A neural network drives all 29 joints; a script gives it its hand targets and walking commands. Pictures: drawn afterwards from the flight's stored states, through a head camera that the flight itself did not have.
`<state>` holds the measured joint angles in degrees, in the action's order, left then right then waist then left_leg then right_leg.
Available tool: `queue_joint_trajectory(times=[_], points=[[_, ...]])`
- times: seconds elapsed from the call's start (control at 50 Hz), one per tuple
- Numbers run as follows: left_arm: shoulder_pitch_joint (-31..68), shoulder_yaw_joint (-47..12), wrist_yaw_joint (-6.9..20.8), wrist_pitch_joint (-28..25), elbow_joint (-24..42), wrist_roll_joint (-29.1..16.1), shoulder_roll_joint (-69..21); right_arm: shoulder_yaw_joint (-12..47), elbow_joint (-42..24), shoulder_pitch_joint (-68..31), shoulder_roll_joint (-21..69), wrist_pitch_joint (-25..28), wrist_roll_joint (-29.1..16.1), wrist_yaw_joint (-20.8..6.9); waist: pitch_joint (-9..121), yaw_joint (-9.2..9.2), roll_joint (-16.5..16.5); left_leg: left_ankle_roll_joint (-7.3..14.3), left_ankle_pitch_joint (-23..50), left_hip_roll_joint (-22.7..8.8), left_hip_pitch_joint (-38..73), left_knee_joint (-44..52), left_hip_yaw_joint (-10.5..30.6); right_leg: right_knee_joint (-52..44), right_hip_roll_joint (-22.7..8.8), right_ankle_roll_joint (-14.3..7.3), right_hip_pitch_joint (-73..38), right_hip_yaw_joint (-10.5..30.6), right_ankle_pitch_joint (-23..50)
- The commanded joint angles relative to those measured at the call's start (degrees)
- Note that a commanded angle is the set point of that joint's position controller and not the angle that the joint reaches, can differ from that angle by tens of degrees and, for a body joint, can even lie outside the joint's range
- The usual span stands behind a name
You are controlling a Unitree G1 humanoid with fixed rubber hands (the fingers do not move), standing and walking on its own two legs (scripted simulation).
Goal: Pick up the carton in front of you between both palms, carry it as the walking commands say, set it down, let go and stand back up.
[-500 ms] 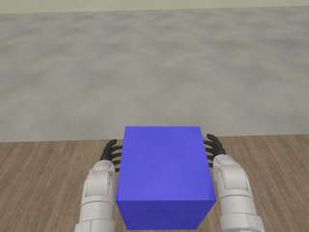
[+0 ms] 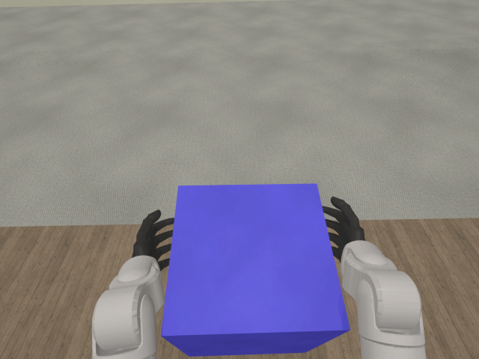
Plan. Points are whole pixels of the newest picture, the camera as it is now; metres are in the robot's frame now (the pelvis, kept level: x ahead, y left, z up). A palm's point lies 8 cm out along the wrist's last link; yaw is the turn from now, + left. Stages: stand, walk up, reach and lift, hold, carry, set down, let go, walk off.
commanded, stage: carry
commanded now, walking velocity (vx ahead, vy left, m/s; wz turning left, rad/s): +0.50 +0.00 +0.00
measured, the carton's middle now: (247, 277) +0.25 +0.01 +0.03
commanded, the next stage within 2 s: none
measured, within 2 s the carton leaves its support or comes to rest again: neither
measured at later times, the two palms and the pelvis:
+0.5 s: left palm (203, 155) +0.50 +0.10 +0.09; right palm (341, 143) +0.53 -0.20 +0.09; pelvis +0.28 -0.07 +0.01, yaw +3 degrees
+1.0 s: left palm (210, 79) +0.92 +0.12 +0.06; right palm (304, 78) +0.90 -0.18 +0.07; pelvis +0.60 -0.01 -0.01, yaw +0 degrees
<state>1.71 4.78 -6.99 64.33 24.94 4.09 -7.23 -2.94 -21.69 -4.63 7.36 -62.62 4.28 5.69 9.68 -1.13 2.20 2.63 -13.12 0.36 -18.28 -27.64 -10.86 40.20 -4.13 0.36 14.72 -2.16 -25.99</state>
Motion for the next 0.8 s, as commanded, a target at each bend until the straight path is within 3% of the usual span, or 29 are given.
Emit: queue_joint_trajectory(times=[0.0, 0.02, 0.04, 0.1, 0.2, 0.24, 0.26, 0.28, 0.3, 0.32, 0.34, 0.36, 0.38, 0.4, 0.42, 0.46, 0.5, 0.56, 0.62, 0.64, 0.7, 0.74, 0.78], points=[[26.4, -39.9, 7.4, 2.5, 10.8, -19.4, -44.7, 33.3, -8.0, -14.3, 47.8, -3.4, -13.5, -4.2, 6.4, 2.73, -11.8, 12.2, 5.2, -26.5, 32.7, 13.3, 38.2, 20.7, -0.9, -1.9, 35.4, -0.2, -6.8], [26.8, -39.6, 7.2, 2.9, 10.9, -19.8, -44.9, 33.6, -9.7, -16.5, 47.7, -4.0, -14.1, -3.7, 5.9, 2.64, -7.6, 11.1, 8.4, -24.8, 31.2, 13.4, 33.7, 21.3, -2.2, -1.9, 35.7, 0.1, -5.0], [26.1, -39.0, 6.8, 3.1, 10.5, -19.8, -44.9, 34.1, -11.0, -18.0, 47.3, -4.4, -14.9, -3.2, 5.8, 2.67, -5.4, 9.5, 5.7, -23.3, 29.6, 15.4, 29.4, 18.2, -2.8, -1.6, 35.0, -0.1, -1.9], [22.4, -36.6, 4.7, 3.1, 9.7, -18.0, -43.8, 35.3, -12.9, -18.8, 45.1, -4.8, -17.4, -2.1, 4.3, 2.45, -7.7, 5.9, 7.6, -17.8, 24.1, 17.8, 17.5, 6.9, -1.3, 0.0, 27.8, -3.9, 7.8], [16.8, -33.0, 1.1, 3.5, 9.7, -14.2, -38.4, 34.7, -12.7, -15.4, 39.3, -5.5, -18.8, -0.9, 0.8, 2.0, -11.7, 2.9, 12.7, -14.8, 15.8, 16.6, 7.4, -7.6, 1.3, -0.6, 14.1, -9.4, 18.9], [16.5, -32.6, 0.7, 3.6, 10.2, -14.1, -37.2, 34.6, -13.2, -15.3, 38.2, -5.8, -18.8, -0.7, 0.9, 1.25, -11.7, 1.6, 16.4, -14.4, 12.0, 11.4, 4.2, -9.9, 2.8, -1.5, 4.7, -12.3, 20.9], [16.0, -32.5, 0.7, 3.7, 10.1, -14.3, -36.7, 34.5, -13.5, -15.1, 37.6, -6.0, -18.7, -0.6, 2.4, 0.67, -10.3, 0.3, 20.1, -12.6, 9.5, 4.7, 1.1, -10.6, 4.6, -1.9, -2.6, -14.5, 18.4], [15.6, -32.4, 0.7, 3.7, 10.0, -14.5, -36.4, 34.5, -13.5, -14.5, 36.9, -6.2, -18.4, -0.6, 5.5, 0.06, -7.6, -1.1, 20.6, -10.1, 5.3, -5.9, -1.7, -11.3, 4.5, -2.3, -12.5, -14.0, 14.2], [14.8, -32.3, 0.7, 3.8, 10.2, -14.4, -35.9, 34.3, -13.9, -14.8, 35.9, -6.5, -18.2, -0.6, 8.4, -1.24, 0.5, -3.1, 11.1, -6.8, -3.3, -20.8, -2.1, -17.0, -5.4, -4.5, -20.1, 2.1, 3.3], [15.6, -32.4, 0.9, 3.8, 10.1, -14.7, -35.6, 34.5, -15.1, -14.8, 35.9, -6.8, -18.2, -0.7, 10.7, -0.46, 14.6, -5.4, -11.1, 0.2, -17.2, -37.2, 0.5, -27.8, -20.7, -12.0, -27.2, 31.1, -3.5], [15.9, -33.6, 1.4, 3.9, 11.1, -15.7, -37.2, 35.2, -14.7, -14.8, 36.9, -6.8, -18.6, -1.1, 9.5, -0.32, 12.0, -3.4, -14.1, -2.3, -21.8, -44.9, 8.6, -30.1, -22.3, -14.1, -25.4, 35.0, 2.0], [17.3, -35.0, 2.2, 3.6, 12.1, -16.7, -39.8, 35.8, -14.9, -15.2, 39.6, -6.6, -18.8, -1.8, 9.4, -0.14, 8.5, -1.7, -12.4, -5.1, -22.6, -47.6, 10.0, -28.6, -20.5, -13.5, -22.5, 29.4, 8.9], [19.2, -36.5, 3.2, 3.2, 12.9, -17.6, -42.7, 36.1, -14.5, -15.8, 42.4, -6.2, -18.7, -2.7, 9.4, -0.03, 3.0, -0.8, -9.7, -7.0, -22.1, -46.4, 10.4, -27.6, -18.9, -12.0, -19.5, 23.9, 12.8], [21.2, -37.9, 4.2, 2.7, 13.8, -18.3, -45.0, 36.3, -13.9, -15.6, 45.1, -5.6, -18.3, -3.4, 8.9, 0.17, -0.3, -0.5, -6.1, -8.7, -20.5, -42.8, 11.0, -28.4, -17.8, -10.5, -15.8, 19.4, 14.1], [22.2, -39.2, 5.1, 2.2, 14.3, -18.8, -46.7, 36.6, -13.5, -15.2, 47.1, -5.0, -17.7, -4.1, 9.0, 0.39, -0.3, -0.6, -3.7, -9.2, -17.9, -38.9, 11.0, -29.5, -16.3, -8.8, -13.1, 15.0, 13.5], [22.5, -40.9, 6.8, 1.6, 14.6, -19.6, -47.4, 36.9, -12.6, -13.8, 48.6, -3.8, -15.9, -4.8, 8.5, 0.33, 2.0, -0.9, -2.0, -7.9, -16.3, -32.5, 8.3, -30.9, -14.5, -8.0, -12.0, 9.2, 12.9], [21.8, -41.3, 7.7, 1.5, 14.2, -19.8, -45.9, 36.8, -12.0, -12.7, 48.1, -3.2, -14.4, -4.7, 7.1, 0.25, 3.0, -1.6, 0.4, -7.1, -17.8, -26.1, 6.4, -32.4, -13.6, -8.5, -12.9, 6.1, 13.1], [21.6, -40.6, 7.9, 1.6, 13.2, -19.6, -42.2, 36.4, -11.9, -13.3, 45.6, -3.2, -13.6, -4.1, 3.9, 0.24, 3.7, -2.2, 5.6, -6.1, -20.8, -16.9, 3.9, -32.0, -11.7, -8.3, -15.7, 1.8, 19.5], [23.0, -38.0, 6.4, 1.9, 10.8, -18.4, -37.2, 35.5, -11.1, -17.0, 41.3, -3.7, -13.9, -2.7, 1.1, -0.43, 4.8, -1.9, 9.1, -5.0, -21.7, -12.0, 1.8, -30.1, -10.4, -8.1, -17.3, -1.6, 27.2], [23.8, -36.9, 5.6, 2.0, 9.7, -17.9, -35.5, 35.1, -10.5, -18.7, 39.7, -4.0, -14.1, -2.1, 0.2, -1.49, 5.0, -1.6, 9.5, -4.4, -22.3, -11.5, 1.3, -28.5, -9.7, -8.3, -17.8, -2.4, 28.9], [27.5, -33.6, 3.1, 2.2, 5.8, -16.5, -31.5, 32.5, -7.6, -23.2, 34.9, -4.4, -13.8, -0.1, -2.9, -2.46, 5.8, -0.2, 10.1, -3.9, -22.9, -9.0, 0.2, -27.2, -9.8, -9.3, -18.3, -2.6, 31.0], [31.1, -32.3, 1.6, 2.0, 3.3, -16.0, -30.3, 30.3, -4.8, -25.6, 32.6, -4.3, -13.3, 1.0, -3.9, -1.64, 6.1, 1.1, 9.8, -3.3, -19.4, -6.9, -0.1, -25.5, -9.9, -8.9, -17.8, -3.7, 34.6], [34.7, -31.7, 0.5, 1.5, 0.8, -15.4, -30.2, 28.1, -1.6, -28.0, 31.3, -3.7, -12.8, 1.9, -0.3, 0.7, 6.5, 2.8, 6.8, 0.2, -8.4, -5.9, -2.4, -17.3, -9.1, -7.0, -16.4, -7.0, 48.9]])
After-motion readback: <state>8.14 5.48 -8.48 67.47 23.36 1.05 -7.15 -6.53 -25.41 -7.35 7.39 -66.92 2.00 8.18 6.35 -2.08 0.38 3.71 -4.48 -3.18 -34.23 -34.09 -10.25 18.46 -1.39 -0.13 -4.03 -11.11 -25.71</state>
